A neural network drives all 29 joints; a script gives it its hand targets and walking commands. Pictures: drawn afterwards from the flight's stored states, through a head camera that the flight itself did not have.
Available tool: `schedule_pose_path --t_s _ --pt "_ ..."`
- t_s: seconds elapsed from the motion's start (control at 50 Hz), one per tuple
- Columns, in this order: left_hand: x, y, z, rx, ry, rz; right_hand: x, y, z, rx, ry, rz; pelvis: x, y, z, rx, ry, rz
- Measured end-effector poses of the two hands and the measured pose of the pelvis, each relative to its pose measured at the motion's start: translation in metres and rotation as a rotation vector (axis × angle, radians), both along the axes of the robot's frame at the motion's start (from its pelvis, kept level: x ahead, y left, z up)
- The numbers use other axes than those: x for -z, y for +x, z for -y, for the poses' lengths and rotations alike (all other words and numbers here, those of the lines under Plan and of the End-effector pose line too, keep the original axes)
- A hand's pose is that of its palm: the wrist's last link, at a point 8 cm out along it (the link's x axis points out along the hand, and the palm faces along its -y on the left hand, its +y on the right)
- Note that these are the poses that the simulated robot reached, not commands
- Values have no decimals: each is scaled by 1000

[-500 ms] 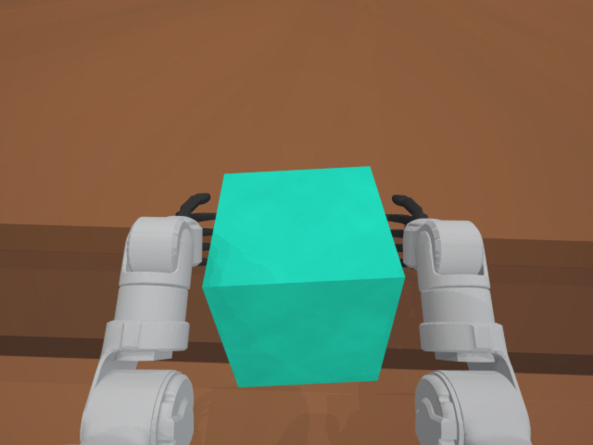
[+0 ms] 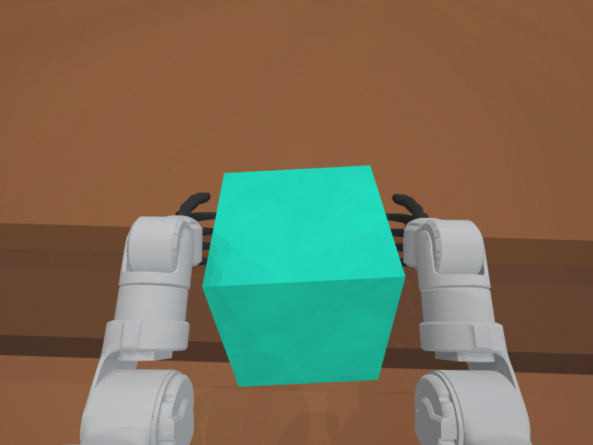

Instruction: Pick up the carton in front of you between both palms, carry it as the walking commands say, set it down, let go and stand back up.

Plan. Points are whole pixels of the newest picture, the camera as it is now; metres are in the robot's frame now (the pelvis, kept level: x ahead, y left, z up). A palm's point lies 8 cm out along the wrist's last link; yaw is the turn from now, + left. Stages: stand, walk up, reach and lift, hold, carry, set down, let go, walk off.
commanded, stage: carry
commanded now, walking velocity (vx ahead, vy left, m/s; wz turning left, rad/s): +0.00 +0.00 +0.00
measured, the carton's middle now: (302, 278) +0.35 +0.00 +0.04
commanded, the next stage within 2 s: none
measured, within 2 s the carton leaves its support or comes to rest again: neither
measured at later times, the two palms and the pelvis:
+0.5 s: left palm (182, 223) +0.35 +0.15 +0.15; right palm (414, 222) +0.36 -0.14 +0.15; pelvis +0.01 +0.00 +0.00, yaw +0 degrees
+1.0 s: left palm (177, 131) +0.53 +0.20 +0.18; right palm (369, 124) +0.53 -0.10 +0.20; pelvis +0.16 +0.03 +0.01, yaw +2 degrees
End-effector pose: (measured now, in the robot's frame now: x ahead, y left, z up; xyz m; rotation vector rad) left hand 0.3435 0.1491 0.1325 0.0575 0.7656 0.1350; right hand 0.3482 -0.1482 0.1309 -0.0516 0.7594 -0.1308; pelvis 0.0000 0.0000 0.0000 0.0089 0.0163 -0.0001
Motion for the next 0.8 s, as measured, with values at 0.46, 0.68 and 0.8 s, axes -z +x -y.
schedule_pose_path --t_s 0.46,0.68,0.8 --pt "-9 6 -1 2 3 31 -10 7 -1 -6 -2 33 2 4 -1 2 -9 -13" --pt "-49 53 -35 1 -20 92 -61 57 -35 10 -3 97 2 39 -32 5 -26 -66" --pt "-43 88 -48 13 -37 21 -51 82 -48 20 -28 30 -4 72 -46 -19 -23 -59"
